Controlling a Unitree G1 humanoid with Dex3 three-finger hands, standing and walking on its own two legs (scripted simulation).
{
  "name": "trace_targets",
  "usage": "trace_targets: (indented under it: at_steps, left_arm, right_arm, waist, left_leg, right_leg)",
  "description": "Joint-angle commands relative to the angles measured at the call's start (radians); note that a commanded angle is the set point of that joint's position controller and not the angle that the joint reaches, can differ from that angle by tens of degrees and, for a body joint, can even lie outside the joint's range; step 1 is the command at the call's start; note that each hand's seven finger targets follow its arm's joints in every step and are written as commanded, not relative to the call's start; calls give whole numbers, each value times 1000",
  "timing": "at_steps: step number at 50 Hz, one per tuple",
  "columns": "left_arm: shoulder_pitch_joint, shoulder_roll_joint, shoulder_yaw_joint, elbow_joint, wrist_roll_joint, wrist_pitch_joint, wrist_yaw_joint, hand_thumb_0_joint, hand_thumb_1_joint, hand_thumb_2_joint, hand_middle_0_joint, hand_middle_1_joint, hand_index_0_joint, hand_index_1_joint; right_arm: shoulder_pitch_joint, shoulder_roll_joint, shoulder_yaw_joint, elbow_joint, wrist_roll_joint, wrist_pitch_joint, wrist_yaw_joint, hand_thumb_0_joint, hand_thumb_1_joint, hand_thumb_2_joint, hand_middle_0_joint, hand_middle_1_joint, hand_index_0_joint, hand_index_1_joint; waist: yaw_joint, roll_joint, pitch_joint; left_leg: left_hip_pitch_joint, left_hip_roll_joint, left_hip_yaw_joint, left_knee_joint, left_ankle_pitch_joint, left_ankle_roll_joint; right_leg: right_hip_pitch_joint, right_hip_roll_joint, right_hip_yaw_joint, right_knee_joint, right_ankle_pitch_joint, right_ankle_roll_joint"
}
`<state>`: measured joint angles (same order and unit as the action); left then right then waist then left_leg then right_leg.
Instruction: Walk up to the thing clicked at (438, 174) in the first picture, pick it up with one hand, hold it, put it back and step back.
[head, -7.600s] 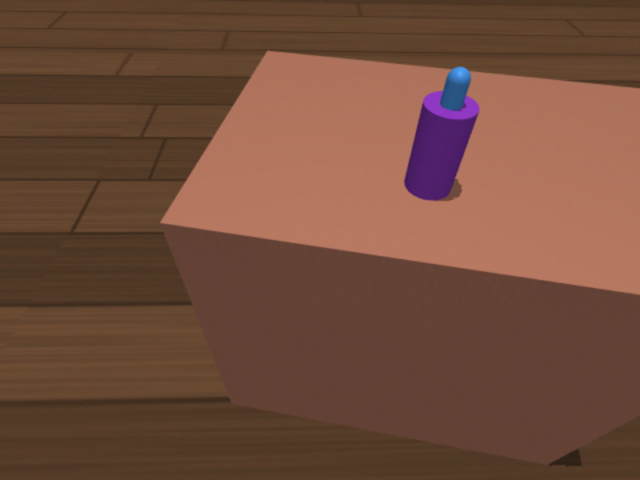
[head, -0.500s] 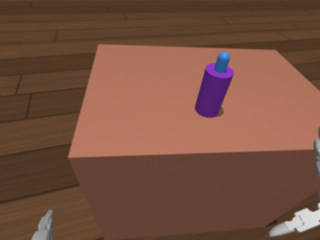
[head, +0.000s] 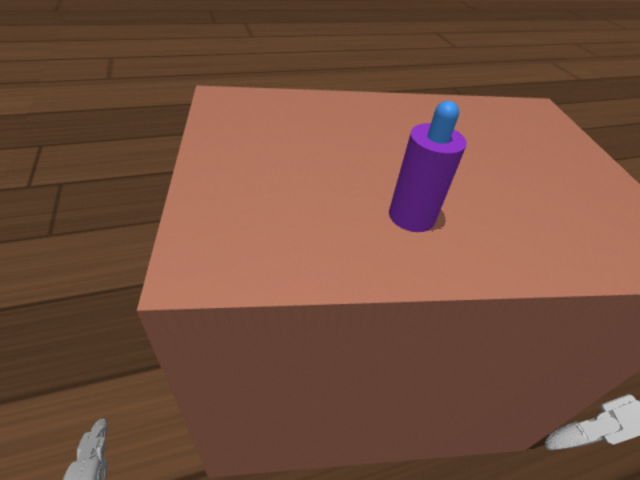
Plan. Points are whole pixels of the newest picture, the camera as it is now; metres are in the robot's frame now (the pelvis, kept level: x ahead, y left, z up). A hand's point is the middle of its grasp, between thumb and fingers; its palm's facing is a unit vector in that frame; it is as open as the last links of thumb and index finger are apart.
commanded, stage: rise first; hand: right
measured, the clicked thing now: (428, 165) +0.54 -0.20 +0.13
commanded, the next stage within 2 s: go down in 0.04 s
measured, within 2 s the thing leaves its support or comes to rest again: neither
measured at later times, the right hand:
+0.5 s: hand (607, 315) +0.22 -0.26 +0.19, palm faces +0.37 +0.84 -0.39, open 17.4 cm
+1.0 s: hand (618, 226) +0.33 -0.33 +0.20, palm faces +0.22 +0.97 -0.13, open 17.7 cm
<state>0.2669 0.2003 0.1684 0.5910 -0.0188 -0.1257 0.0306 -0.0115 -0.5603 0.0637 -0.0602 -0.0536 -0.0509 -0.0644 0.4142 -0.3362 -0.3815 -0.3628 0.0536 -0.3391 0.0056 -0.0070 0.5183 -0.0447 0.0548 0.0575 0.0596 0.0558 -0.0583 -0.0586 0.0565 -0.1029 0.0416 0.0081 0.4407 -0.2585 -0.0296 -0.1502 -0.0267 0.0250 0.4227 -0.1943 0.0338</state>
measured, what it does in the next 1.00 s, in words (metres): stands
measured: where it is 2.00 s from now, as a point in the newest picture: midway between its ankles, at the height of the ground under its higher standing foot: outside the picture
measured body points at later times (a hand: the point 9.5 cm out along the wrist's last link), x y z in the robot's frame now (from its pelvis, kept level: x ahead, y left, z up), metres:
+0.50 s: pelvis +0.01 +0.00 +0.00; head -0.01 +0.02 +0.45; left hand +0.18 +0.27 -0.08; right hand +0.20 -0.30 +0.21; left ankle -0.01 +0.14 -0.74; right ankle +0.03 -0.14 -0.74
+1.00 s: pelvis +0.01 +0.00 +0.00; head +0.00 +0.01 +0.45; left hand +0.16 +0.26 -0.09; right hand +0.31 -0.38 +0.21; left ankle -0.01 +0.14 -0.74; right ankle +0.03 -0.14 -0.74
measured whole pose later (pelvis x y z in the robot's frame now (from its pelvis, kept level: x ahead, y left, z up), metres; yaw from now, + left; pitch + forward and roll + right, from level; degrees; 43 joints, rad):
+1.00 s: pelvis +0.01 +0.00 +0.00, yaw +0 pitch +0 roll +0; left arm 0.24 0.25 0.03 0.69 -0.02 -0.18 0.17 -0.01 -0.54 0.05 -0.05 -0.05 -0.05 -0.05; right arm -0.33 -0.60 -0.58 0.45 0.24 0.03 0.44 -0.01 0.59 -0.03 0.04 0.05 0.05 0.05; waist -0.01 -0.03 -0.03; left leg -0.20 0.03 0.00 0.48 -0.27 -0.03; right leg -0.26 -0.04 0.02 0.48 -0.23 0.03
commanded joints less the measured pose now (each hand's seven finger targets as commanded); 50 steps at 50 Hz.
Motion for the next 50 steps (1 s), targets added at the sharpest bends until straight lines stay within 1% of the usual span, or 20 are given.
trace_targets:
  at_steps: [1,3,5,8,9,11,12,14,15,18,22,25,27,29,32,36,40,44,47,50]
  left_arm:
    - [-83,87,4,-155,-4,-56,-4,0,-567,71,-59,-57,-52,-64]
    - [-83,157,79,-142,-5,-49,8,0,-569,73,-59,-58,-52,-65]
    - [-81,117,29,-145,-3,-50,-1,0,-568,76,-58,-58,-51,-66]
    - [-111,121,44,-153,-5,-54,3,0,-495,3,-56,-53,-66,-41]
    - [-122,95,26,-171,20,-61,-1,0,-544,41,-52,-49,-48,-53]
    - [-105,181,101,-166,19,-57,15,0,-543,42,-50,-47,-46,-51]
    - [-89,176,101,-136,21,-49,18,0,-542,40,-49,-45,-45,-49]
    - [-127,160,92,-143,21,-45,23,0,-545,37,-48,-43,-42,-48]
    - [-131,149,92,-98,19,-41,28,0,-548,41,-48,-42,-41,-49]
    - [-142,88,21,-78,13,-34,28,0,-547,37,-50,-41,-43,-46]
    - [-157,93,0,-92,14,-29,40,0,-539,33,-50,-42,-47,-44]
    - [-170,170,61,-104,17,-29,62,0,-547,38,-50,-41,-46,-44]
    - [-168,140,16,-109,15,-34,72,0,-546,38,-49,-42,-46,-45]
    - [-141,149,22,-81,8,-31,91,0,-552,41,-48,-40,-44,-44]
    - [-170,127,-31,-78,4,-45,108,0,-551,40,-47,-39,-43,-43]
    - [-181,129,-79,-74,3,-69,126,0,-545,37,-47,-42,-45,-43]
    - [-141,180,-62,-85,6,-85,143,0,-543,38,-47,-45,-46,-45]
    - [-123,223,-42,-55,6,-98,151,0,-551,46,-47,-47,-44,-50]
    - [-129,158,-113,-58,5,-113,147,0,-563,56,-47,-47,-41,-54]
    - [-136,161,-127,-50,5,-119,152,0,-561,54,-48,-48,-42,-54]
  right_arm:
    - [-89,-180,-111,-222,15,-61,-20,0,513,-54,50,56,51,56]
    - [-73,-223,-158,-200,18,-56,-26,0,516,-54,49,56,51,56]
    - [-84,-195,-130,-230,17,-59,-19,0,523,-54,49,56,51,56]
    - [-102,-194,-137,-242,21,-66,-21,0,471,-49,41,55,46,55]
    - [-107,-91,-97,-223,8,-104,-11,0,505,-38,42,50,48,50]
    - [-107,-202,-207,-149,14,-116,-11,0,523,-33,43,50,50,50]
    - [-117,-210,-204,-126,14,-111,-6,0,555,-39,34,55,45,55]
    - [-160,-213,-207,-110,25,-99,10,0,517,-23,48,48,52,48]
    - [-205,-160,-153,-110,38,-91,22,0,533,-25,44,49,51,49]
    - [-236,-199,-164,-102,40,-74,57,0,522,-23,47,47,52,47]
    - [-297,-246,-203,-58,55,-44,97,0,525,-32,44,50,51,50]
    - [-412,-305,-243,-26,87,-16,121,0,534,-39,39,52,47,52]
    - [-455,-317,-254,57,113,17,147,0,543,-34,39,50,47,50]
    - [-525,-358,-268,143,141,58,177,0,516,-31,46,46,52,46]
    - [-649,-378,-244,242,170,122,244,0,544,-32,40,49,48,49]
    - [-788,-456,-249,348,183,177,316,0,572,-27,39,49,46,49]
    - [-923,-573,-303,434,200,229,369,0,584,-26,37,49,44,49]
    - [-998,-590,-296,571,217,289,407,0,609,-31,32,52,42,52]
    - [-1068,-605,-280,607,211,319,432,0,608,-32,33,51,42,51]
    - [-1101,-626,-273,657,208,343,448,0,611,-36,28,54,39,53]
  waist:
    - [-9,17,-66]
    - [-1,14,-68]
    - [-4,17,-79]
    - [-2,26,-83]
    - [33,139,-151]
    - [11,100,-151]
    - [9,76,-139]
    - [13,34,-116]
    - [31,30,-81]
    - [16,16,-80]
    - [14,-9,-107]
    - [35,-4,-142]
    - [30,14,-143]
    - [43,35,-168]
    - [50,22,-171]
    - [42,14,-187]
    - [38,-16,-288]
    - [37,-55,-252]
    - [27,-79,-290]
    - [31,-60,-310]
  left_leg:
    - [-56,-36,60,-90,71,23]
    - [-57,-36,58,-88,90,21]
    - [-60,-40,63,-80,96,23]
    - [-58,-36,60,-90,77,21]
    - [-68,-50,55,-64,125,3]
    - [-66,-44,49,-60,127,4]
    - [-69,-43,48,-62,127,5]
    - [-81,-41,41,-65,127,6]
    - [-101,-43,44,-69,111,7]
    - [-103,-43,43,-72,105,9]
    - [-85,-49,47,-57,133,12]
    - [-88,-42,40,-65,141,8]
    - [-82,-38,38,-73,141,4]
    - [-82,-29,29,-71,183,-3]
    - [-106,-29,27,-70,145,2]
    - [-124,-31,28,-66,118,7]
    - [-99,-35,42,-34,208,14]
    - [-126,-48,53,-23,186,25]
    - [-120,-51,50,-17,184,32]
    - [-124,-51,44,-13,197,31]
  right_leg:
    - [25,39,-66,-66,63,-40]
    - [27,40,-68,-63,77,-40]
    - [30,36,-63,-65,87,-40]
    - [31,39,-64,-61,70,-42]
    - [68,36,-45,-31,101,-44]
    - [65,41,-48,-31,104,-41]
    - [58,42,-47,-33,102,-41]
    - [49,44,-52,-38,94,-40]
    - [37,43,-52,-43,73,-39]
    - [19,43,-51,-43,66,-39]
    - [23,37,-45,-43,87,-34]
    - [43,43,-47,-36,81,-36]
    - [39,46,-45,-30,78,-39]
    - [45,47,-42,-16,113,-42]
    - [34,40,-33,-24,85,-43]
    - [29,41,-28,-27,60,-45]
    - [57,42,-26,-7,145,-42]
    - [23,28,-22,-9,151,-32]
    - [20,21,-20,2,169,-32]
    - [11,23,-23,16,176,-38]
